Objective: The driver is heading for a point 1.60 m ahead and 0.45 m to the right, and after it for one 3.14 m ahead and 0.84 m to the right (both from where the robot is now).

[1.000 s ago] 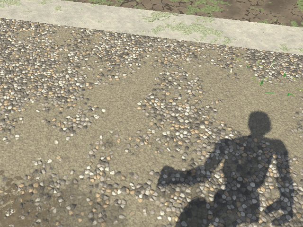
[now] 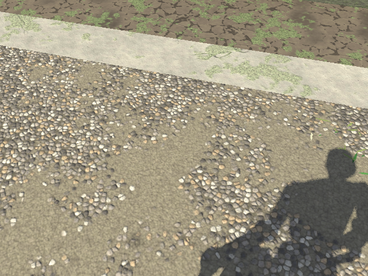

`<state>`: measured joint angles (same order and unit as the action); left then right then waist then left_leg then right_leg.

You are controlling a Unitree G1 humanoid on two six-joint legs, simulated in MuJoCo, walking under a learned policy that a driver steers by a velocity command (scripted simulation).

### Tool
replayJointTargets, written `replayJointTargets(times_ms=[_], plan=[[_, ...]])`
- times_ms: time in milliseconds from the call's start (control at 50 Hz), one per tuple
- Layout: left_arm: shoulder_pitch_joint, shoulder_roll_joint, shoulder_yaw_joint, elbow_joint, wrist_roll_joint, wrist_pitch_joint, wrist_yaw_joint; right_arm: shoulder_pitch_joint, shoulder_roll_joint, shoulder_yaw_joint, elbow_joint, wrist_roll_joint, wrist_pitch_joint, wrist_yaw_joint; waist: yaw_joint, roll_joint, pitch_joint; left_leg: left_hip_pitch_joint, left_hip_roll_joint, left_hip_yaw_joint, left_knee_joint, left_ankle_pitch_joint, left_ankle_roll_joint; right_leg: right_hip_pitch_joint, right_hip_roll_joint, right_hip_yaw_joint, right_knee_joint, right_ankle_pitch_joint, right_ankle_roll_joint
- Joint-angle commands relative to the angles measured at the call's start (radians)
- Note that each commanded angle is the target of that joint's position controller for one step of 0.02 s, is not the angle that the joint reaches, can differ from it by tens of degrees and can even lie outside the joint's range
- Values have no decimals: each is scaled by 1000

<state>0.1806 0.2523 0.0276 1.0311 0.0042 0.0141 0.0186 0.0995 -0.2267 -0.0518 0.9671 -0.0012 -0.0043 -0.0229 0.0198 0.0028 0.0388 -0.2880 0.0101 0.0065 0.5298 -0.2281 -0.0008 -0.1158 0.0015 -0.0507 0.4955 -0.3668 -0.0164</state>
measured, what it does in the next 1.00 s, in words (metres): stands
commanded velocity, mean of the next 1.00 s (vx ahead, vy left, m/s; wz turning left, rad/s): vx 0.04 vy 0.00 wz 0.00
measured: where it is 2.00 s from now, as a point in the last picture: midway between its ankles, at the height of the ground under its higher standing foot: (184, 249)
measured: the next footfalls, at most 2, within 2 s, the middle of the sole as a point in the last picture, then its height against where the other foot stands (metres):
right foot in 1.60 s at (219, 274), level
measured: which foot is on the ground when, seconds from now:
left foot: down 0.00-1.00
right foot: down 0.00-1.00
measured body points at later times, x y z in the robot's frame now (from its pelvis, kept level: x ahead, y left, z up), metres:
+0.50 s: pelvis -0.01 +0.00 +0.00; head +0.00 +0.00 +0.45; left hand +0.00 +0.24 -0.15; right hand +0.07 -0.26 -0.14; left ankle +0.03 +0.12 -0.73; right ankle -0.06 -0.10 -0.73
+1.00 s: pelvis +0.03 +0.01 +0.00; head +0.03 +0.03 +0.45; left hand -0.03 +0.27 -0.15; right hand +0.10 -0.25 -0.14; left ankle +0.04 +0.13 -0.70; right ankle -0.06 -0.11 -0.73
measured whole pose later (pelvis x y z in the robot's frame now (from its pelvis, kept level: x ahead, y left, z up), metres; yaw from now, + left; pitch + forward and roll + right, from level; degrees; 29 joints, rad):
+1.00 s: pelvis +0.03 +0.01 +0.00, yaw +0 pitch +0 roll +0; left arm 0.42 0.22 0.05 1.09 -0.02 -0.05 0.03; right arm 0.17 -0.23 -0.05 1.12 0.03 -0.05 0.00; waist 0.03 -0.02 -0.01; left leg -0.40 0.04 0.05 0.80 -0.43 0.06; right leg -0.04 -0.01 -0.05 0.41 -0.37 -0.02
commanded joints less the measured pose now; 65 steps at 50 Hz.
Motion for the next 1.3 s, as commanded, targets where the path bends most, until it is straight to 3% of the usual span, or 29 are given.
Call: replayJointTargets(times_ms=[20, 400, 780, 800, 840, 860, 880, 900, 920, 940, 980, 1020, 1060, 1080, 1100, 1120, 1140, 1160, 1180, 1220, 1260, 1300], plan=[[37, 98, 16, -13, 1, -6, 5, -22, -120, -24, -23, 0, -4, -6, -1, -4, -73, 156, 56, -56, -33, 357, 60, -92, -52, 43, -82, 267, -12], [110, 60, -1, 46, 5, -25, 13, -18, -103, -13, 95, 0, 12, -16, -14, -2, -5, 145, 34, -45, -91, 193, 36, -142, -54, 46, -150, 113, -11], [199, 27, -8, 61, 2, -32, 15, 38, -87, 0, 148, 2, 12, -22, -18, -8, 4, 129, 32, -46, -100, 191, 34, -142, -50, 44, -162, 142, -16], [222, 24, -7, 71, 1, -31, 16, 54, -77, 2, 156, 3, 14, -22, -16, -17, -16, 134, 15, -26, -89, 91, 33, -133, -48, 45, -177, 39, -24], [227, 80, 13, 62, -12, -26, 23, 46, -83, -3, 152, 10, 12, -23, -4, -83, 36, 27, -50, 48, 19, -193, 30, -147, -95, 132, -235, -280, -84], [244, 110, 24, 53, -18, -29, 25, 6, -85, -5, 131, 10, 2, -19, 16, -126, 81, -83, -60, 71, 109, -236, 31, -134, -177, 242, -299, -419, -133], [245, 148, 40, 46, -24, -37, 27, -32, -77, -2, 105, 12, -14, -10, 27, -170, 127, -170, -25, 62, 216, -200, 42, -124, -287, 371, -356, -471, -191], [247, 152, 46, 42, -21, -49, 28, -58, -74, -2, 88, 18, -29, 0, 32, -166, 164, -265, 21, 30, 301, -200, 54, -96, -356, 442, -384, -436, -229], [257, 132, 45, 41, -15, -62, 27, -71, -79, -6, 78, 25, -42, 8, 34, -149, 183, -369, 55, 0, 375, -245, 62, -27, -383, 464, -384, -355, -243], [259, 114, 44, 37, -16, -72, 23, -66, -80, -9, 73, 32, -54, 15, 27, -129, 184, -441, 82, -19, 391, -260, 68, 45, -378, 444, -365, -274, -234], [249, 104, 45, 24, -28, -78, 15, -84, -77, -9, 58, 39, -78, 28, 25, -94, 158, -402, 92, -1, 252, -226, 71, 87, -322, 334, -334, -128, -189], [230, 125, 50, 15, -29, -74, 6, -47, -54, -8, 70, 38, -87, 38, -3, -104, 114, -178, 39, 78, 117, -140, 58, -20, -255, 222, -292, -49, -163], [213, 135, 51, 4, -29, -70, 1, 132, -76, -28, 139, 39, -81, 39, -81, -98, 47, 148, -52, 150, 38, 3, 46, -184, -195, 147, -176, 77, -139], [194, 128, 45, -2, -28, -75, 0, 247, -110, -47, 168, 39, -77, 34, -142, -71, -3, 287, -48, 119, 13, 4, 63, -238, -161, 97, -31, 230, -110], [146, 74, 28, -38, -18, -82, -3, 386, -203, -72, 184, 30, -79, 23, -198, 132, -58, 417, 164, -195, -125, -108, 141, -376, -68, -11, 345, 217, -36], [163, -18, 8, -79, -25, -104, 1, 476, -263, -70, 193, 15, -91, 34, -177, 349, -160, 545, 381, -713, -339, -225, 293, -589, 70, 37, 660, -187, -1], [126, 38, 24, -89, -56, -122, -2, 380, -192, -42, 180, 9, -110, 38, -133, 199, -92, 480, 399, -731, -350, -312, 293, -679, 4, 163, 819, -169, -28], [92, 62, 29, -103, -68, -133, -11, 287, -144, -26, 146, 14, -121, 41, -103, 141, -16, 404, 370, -592, -340, -286, 254, -727, -49, 161, 840, -67, -63], [87, 70, 34, -96, -60, -136, -10, 215, -113, -11, 122, 11, -124, 48, -71, 79, 18, 331, 323, -458, -350, -193, 219, -700, -97, 138, 804, 36, -75], [96, 82, 52, -88, -38, -125, -10, 178, -80, 5, 107, 1, -119, 51, -33, 73, 36, 227, 240, -267, -376, -12, 173, -602, -144, 116, 691, 145, -75], [88, 60, 54, -88, -35, -107, -17, 231, -85, 8, 119, -2, -114, 40, -27, 75, 39, 213, 209, -179, -391, 146, 173, -580, -147, 85, 626, 182, -53], [16, 45, 53, -117, -27, -98, -17, 269, -114, 5, 124, -3, -110, 26, -32, 50, 53, 222, 211, -141, -407, 253, 189, -627, -148, 69, 541, 233, -24]])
